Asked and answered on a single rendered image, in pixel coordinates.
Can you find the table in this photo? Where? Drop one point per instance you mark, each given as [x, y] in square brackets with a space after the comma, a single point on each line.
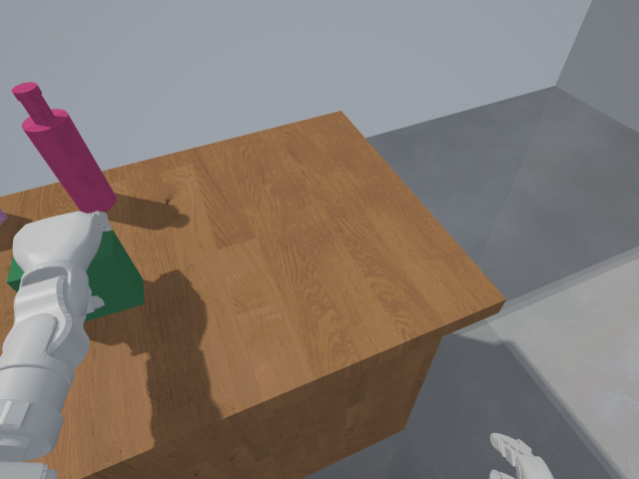
[296, 291]

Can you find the left robot forearm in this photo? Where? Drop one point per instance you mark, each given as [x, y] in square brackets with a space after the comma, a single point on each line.
[40, 353]

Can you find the robot right hand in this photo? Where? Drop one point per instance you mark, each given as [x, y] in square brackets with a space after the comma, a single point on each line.
[519, 455]

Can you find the sponge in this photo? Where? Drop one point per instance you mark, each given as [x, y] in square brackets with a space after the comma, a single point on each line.
[112, 276]

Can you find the robot left hand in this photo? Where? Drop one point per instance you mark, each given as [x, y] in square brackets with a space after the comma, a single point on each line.
[73, 237]

